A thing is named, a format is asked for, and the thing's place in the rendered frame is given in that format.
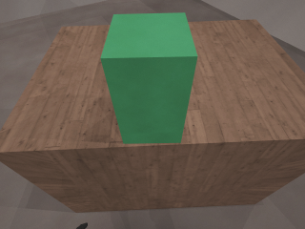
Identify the carton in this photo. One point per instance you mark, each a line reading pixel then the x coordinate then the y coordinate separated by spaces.
pixel 149 61

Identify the pedestal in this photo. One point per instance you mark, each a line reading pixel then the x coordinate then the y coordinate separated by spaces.
pixel 243 136

